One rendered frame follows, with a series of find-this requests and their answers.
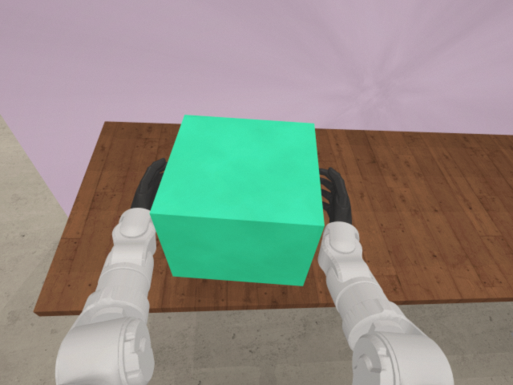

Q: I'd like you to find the carton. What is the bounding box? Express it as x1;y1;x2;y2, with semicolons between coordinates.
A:
150;115;325;286

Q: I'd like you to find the robot left forearm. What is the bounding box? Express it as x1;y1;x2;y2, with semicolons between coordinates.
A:
55;208;156;385

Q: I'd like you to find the robot left hand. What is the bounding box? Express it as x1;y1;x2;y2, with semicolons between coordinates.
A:
131;158;168;211

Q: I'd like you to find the right robot upper arm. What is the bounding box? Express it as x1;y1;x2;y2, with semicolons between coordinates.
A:
352;331;454;385

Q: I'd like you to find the robot right hand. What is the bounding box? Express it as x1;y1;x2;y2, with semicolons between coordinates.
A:
319;167;352;225

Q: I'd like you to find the robot right forearm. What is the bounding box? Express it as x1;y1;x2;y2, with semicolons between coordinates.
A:
317;221;454;382

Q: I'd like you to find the table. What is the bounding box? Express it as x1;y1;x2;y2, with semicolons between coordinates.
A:
33;121;513;337

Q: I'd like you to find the left robot upper arm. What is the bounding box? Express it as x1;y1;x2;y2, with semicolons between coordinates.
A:
58;316;155;385

